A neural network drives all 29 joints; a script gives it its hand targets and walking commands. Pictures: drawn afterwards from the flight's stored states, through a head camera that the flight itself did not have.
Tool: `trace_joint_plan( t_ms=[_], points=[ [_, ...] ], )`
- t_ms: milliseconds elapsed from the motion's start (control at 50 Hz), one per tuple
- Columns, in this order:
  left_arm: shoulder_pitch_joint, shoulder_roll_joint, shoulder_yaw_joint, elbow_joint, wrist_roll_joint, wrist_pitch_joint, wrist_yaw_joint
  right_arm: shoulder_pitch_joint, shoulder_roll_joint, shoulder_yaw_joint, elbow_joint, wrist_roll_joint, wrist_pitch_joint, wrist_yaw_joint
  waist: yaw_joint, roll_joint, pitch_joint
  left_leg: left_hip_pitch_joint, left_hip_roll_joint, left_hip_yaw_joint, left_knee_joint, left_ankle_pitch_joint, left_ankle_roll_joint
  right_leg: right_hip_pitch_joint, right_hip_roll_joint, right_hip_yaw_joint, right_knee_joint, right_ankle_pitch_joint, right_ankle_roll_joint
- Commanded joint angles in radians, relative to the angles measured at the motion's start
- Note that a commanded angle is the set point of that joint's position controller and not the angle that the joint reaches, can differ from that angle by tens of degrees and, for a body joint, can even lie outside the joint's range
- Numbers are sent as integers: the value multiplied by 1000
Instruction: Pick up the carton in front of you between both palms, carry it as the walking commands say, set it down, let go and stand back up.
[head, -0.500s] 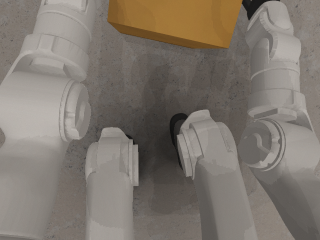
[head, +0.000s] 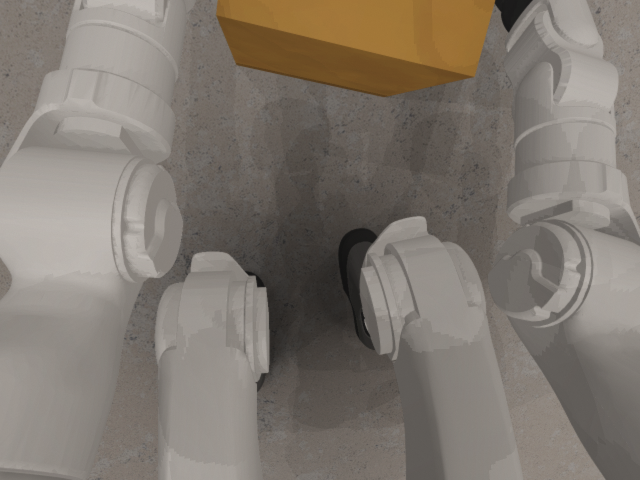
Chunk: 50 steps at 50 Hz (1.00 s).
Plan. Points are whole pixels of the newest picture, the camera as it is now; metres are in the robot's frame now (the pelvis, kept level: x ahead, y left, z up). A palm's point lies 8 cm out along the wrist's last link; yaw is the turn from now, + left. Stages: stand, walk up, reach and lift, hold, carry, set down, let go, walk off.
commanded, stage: set down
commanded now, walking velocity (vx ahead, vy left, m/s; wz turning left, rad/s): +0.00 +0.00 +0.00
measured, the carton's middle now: out of the picture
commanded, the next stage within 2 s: let go in 1.56 s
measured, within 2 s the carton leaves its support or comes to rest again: neither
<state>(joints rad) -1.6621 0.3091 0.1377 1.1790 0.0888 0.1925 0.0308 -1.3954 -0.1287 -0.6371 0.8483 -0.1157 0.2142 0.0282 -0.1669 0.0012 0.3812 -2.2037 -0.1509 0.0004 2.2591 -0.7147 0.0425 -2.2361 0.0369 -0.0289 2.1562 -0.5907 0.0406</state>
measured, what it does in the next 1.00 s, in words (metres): rises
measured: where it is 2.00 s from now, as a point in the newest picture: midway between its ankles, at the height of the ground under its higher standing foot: (307, 330)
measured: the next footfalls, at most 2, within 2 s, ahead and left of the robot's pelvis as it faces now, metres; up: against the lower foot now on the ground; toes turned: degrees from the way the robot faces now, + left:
none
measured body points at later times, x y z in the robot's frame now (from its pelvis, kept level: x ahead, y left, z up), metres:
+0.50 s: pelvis -0.01 +0.00 -0.01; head +0.37 +0.00 +0.21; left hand +0.60 +0.12 -0.20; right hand +0.50 -0.26 -0.19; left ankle +0.07 +0.09 -0.34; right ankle +0.11 -0.12 -0.34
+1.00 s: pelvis -0.02 -0.01 +0.07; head +0.33 -0.03 +0.35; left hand +0.63 +0.09 -0.02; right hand +0.52 -0.27 -0.03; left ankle +0.07 +0.09 -0.34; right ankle +0.11 -0.12 -0.34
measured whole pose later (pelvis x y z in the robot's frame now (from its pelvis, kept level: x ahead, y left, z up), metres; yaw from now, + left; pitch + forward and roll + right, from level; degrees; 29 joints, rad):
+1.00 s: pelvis -0.02 -0.01 +0.07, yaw -1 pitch +38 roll -1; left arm -1.68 0.53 -0.01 1.19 -0.11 0.27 -0.02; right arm -1.38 -0.20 -0.34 0.82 0.11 0.27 -0.19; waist -0.20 0.01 0.25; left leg -2.04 -0.05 0.02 2.01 -0.63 0.04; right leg -2.10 0.04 -0.04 1.91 -0.48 -0.01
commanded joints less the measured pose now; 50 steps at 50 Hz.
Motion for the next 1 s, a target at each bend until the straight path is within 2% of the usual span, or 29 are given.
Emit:
trace_joint_plan(
  t_ms=[0,80,100,120,140,220,240,260,280,300,320,360,380,400,480,520,560,580,620,680,700,720,740,760,820,840,920,960,980],
  points=[
    [-152,-632,-116,86,-10,43,-180,-367,506,255,51,-1,45,155,-53,205,-704,304,32,-94,-227,358,-3,386,38,10,-73,351,-17],
    [-198,-522,-92,42,17,32,-169,-320,546,265,77,20,50,162,11,135,-656,345,42,-92,-177,332,1,349,33,32,-65,296,-19],
    [-192,-615,-134,62,-17,34,-179,-330,463,249,108,-4,41,148,-91,185,-658,305,43,-81,-199,302,-26,434,34,8,-80,329,-32],
    [-138,-512,-97,64,35,31,-169,-324,456,217,112,-1,39,141,41,153,-639,310,31,-73,-230,345,-10,400,37,-1,-54,312,-2],
    [-152,-569,-92,51,15,26,-170,-290,453,183,132,-19,36,133,-64,176,-714,332,45,-80,-211,336,-12,421,50,-5,-83,356,-24],
    [-176,-253,-113,8,0,4,-106,-217,237,158,125,9,2,72,-38,175,-722,440,53,-88,-206,375,-32,402,15,-15,-55,314,-3],
    [-218,-206,-127,-7,-21,-6,-87,-204,164,88,187,-10,-21,43,-90,199,-762,493,72,-100,-207,388,-24,339,18,-45,-50,294,7],
    [-213,28,-105,-22,2,-12,-39,-154,22,39,134,4,-32,1,-49,196,-762,532,91,-115,-232,401,-24,334,-10,-44,-61,296,26],
    [-229,125,-124,-44,-42,-24,-8,-147,-202,14,131,-12,-76,-59,-123,219,-811,525,100,-129,-193,438,-52,341,-13,-48,-42,346,11],
    [-195,221,-67,11,-19,-41,21,-193,-207,67,119,31,-87,-84,-3,183,-878,519,81,-89,-195,445,-42,409,8,-10,-73,387,8],
    [-305,279,-133,-61,-89,-49,35,-213,-261,63,84,62,-118,-112,-110,164,-904,479,100,-104,-179,428,-59,455,-8,-50,-48,418,7],
    [-425,250,-237,-113,-205,-60,39,-327,-275,169,21,164,-158,-140,-154,177,-1050,587,101,-123,-155,495,-55,546,-27,-49,-40,517,4],
    [-358,224,-259,-112,-220,-61,42,-208,-257,191,160,186,-153,-128,-86,209,-1020,579,88,-115,-216,504,-58,486,-16,-43,-43,467,-12],
    [-422,262,-258,-200,-253,-71,41,-311,-287,188,25,205,-158,-136,-149,257,-1134,662,102,-124,-135,554,-60,502,-43,-15,-52,504,-21],
    [-436,264,-352,-251,-354,-60,7,-241,-281,233,26,297,-166,-136,-228,271,-1296,785,103,-108,-134,582,-61,564,-40,-64,-72,582,-21],
    [-451,301,-318,-154,-355,-38,13,-294,-317,307,74,327,-131,-145,-154,239,-1284,760,127,-101,-147,507,-49,601,-52,-21,-88,524,-28],
    [-418,354,-294,-153,-345,-15,10,-285,-305,304,-11,325,-104,-163,-179,194,-1355,609,119,-61,-161,388,-39,820,-31,-7,-117,606,-34],
    [-417,376,-305,-155,-342,-12,5,-312,-318,322,-44,329,-89,-177,-125,210,-1394,540,99,-36,-188,344,-32,925,-43,20,-113,595,-45],
    [-357,305,-306,-111,-358,3,-24,-291,-243,333,-45,320,-48,-190,-128,162,-1334,452,88,-1,-210,275,-22,987,-26,12,-156,509,-27],
    [-395,381,-234,-80,-289,35,-40,-301,-195,356,-98,332,-10,-207,-69,130,-1303,505,107,-17,-280,213,15,918,-13,9,-210,436,-16],
    [-425,405,-221,-198,-261,44,-32,-293,-237,309,-145,316,-8,-209,-78,203,-1374,541,100,-11,-304,203,1,917,-14,-2,-213,421,-30],
    [-393,363,-200,-48,-269,50,-41,-325,-195,359,-104,297,13,-209,-77,128,-1234,482,95,-18,-310,204,11,853,-6,1,-244,367,-28],
    [-400,391,-168,-117,-219,43,-42,-309,-201,365,-72,308,17,-204,-13,125,-1256,418,90,7,-294,208,10,894,1,27,-248,388,-30],
    [-404,380,-157,-50,-243,45,-41,-333,-189,342,-123,297,22,-215,-103,86,-1253,433,101,-11,-307,194,16,911,16,1,-276,418,-20],
    [-405,341,-153,-57,-198,62,-43,-323,-188,347,-151,281,47,-234,-35,119,-1336,446,87,15,-372,198,13,1037,24,18,-322,424,-5],
    [-371,425,-117,-23,-192,72,-36,-270,-196,327,-130,251,46,-236,-59,47,-1332,448,83,6,-381,219,18,983,19,1,-327,467,5],
    [-313,334,-116,-131,-176,53,-58,-159,-198,269,-155,191,35,-219,-89,169,-1370,585,77,-26,-471,349,-6,920,26,-9,-383,543,-8],
    [-244,300,-73,2,-114,60,-54,-192,-162,287,-94,225,47,-203,-33,155,-1232,549,74,-18,-537,284,8,820,28,-2,-445,442,-2],
    [-261,352,-39,-70,-121,59,-62,-199,-168,270,-150,202,43,-200,-62,95,-1252,543,70,-14,-557,286,9,853,33,-5,-482,439,1]
  ],
)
